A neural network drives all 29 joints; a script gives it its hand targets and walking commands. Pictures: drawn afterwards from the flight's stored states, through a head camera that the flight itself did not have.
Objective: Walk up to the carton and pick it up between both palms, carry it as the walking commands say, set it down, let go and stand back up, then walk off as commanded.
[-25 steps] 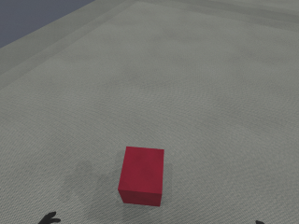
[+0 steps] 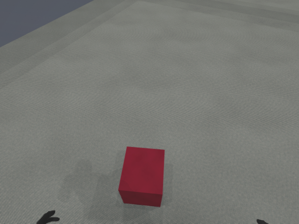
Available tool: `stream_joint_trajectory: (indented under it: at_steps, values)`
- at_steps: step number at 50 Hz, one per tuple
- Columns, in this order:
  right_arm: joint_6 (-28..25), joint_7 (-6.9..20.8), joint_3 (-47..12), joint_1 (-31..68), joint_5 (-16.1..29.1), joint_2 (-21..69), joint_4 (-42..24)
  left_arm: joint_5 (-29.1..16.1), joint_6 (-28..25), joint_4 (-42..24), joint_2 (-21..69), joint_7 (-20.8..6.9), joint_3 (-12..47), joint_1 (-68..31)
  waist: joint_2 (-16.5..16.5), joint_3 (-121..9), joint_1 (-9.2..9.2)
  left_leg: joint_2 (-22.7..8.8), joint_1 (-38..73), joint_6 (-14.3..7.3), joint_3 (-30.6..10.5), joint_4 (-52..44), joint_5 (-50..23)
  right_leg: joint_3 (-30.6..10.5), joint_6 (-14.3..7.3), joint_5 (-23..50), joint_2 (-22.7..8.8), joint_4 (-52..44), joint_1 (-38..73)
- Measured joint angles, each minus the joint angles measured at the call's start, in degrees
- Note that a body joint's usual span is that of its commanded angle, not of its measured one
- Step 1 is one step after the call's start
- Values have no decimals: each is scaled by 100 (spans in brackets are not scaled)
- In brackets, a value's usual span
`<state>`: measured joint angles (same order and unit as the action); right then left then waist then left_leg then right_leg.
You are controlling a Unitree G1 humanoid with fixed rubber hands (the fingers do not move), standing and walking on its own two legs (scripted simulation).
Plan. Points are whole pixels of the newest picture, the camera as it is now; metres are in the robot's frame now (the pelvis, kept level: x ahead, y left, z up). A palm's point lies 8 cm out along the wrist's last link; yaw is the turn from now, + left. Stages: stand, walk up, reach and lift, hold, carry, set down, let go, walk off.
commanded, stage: stand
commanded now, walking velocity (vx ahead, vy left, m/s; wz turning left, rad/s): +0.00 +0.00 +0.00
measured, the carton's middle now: (143, 177) +0.46 +0.06 -0.65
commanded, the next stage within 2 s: walk off in 0.68 s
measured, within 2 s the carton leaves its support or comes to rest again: neither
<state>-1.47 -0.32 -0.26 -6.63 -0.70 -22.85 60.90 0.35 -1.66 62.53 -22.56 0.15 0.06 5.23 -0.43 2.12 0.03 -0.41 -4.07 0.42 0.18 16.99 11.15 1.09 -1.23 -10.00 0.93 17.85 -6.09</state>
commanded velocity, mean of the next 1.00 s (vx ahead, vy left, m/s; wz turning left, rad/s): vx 0.08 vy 0.00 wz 0.00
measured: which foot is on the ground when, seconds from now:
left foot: down 0.00-1.00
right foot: down 0.00-1.00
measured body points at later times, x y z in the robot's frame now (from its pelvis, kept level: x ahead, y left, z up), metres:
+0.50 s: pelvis +0.00 +0.00 +0.00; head +0.01 +0.00 +0.45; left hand +0.10 +0.32 -0.12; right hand +0.10 -0.32 -0.12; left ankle -0.02 +0.12 -0.75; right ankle +0.00 -0.10 -0.75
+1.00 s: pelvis +0.01 +0.01 +0.00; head +0.01 +0.00 +0.45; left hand +0.09 +0.31 -0.13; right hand +0.09 -0.29 -0.13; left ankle -0.02 +0.13 -0.75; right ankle +0.00 -0.11 -0.75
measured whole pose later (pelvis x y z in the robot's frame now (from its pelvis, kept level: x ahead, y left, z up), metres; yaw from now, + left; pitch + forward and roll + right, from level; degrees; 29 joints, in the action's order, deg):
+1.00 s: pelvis +0.01 +0.01 +0.00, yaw +0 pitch -2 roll +0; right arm 1.0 -0.2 -1.3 -8.5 -1.3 -20.3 61.4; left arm 1.0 1.0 62.8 -20.0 0.3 0.8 7.8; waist -0.3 0.5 -0.2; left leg -0.5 -5.2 0.1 0.7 21.0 14.8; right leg 1.1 -0.6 -13.0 0.4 21.1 -6.9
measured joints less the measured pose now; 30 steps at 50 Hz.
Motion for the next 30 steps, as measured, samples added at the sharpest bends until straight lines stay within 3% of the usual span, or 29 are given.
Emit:
stream_joint_trajectory:
  at_steps: [30]
  values:
    - [11, 4, 27, 40, 1, -19, -4, 7, 14, -37, -22, 6, -14, -15, 15, -12, -2, 24, 16, -26, 11, -24, 7, -28, 42, -8, -38, -13, 9]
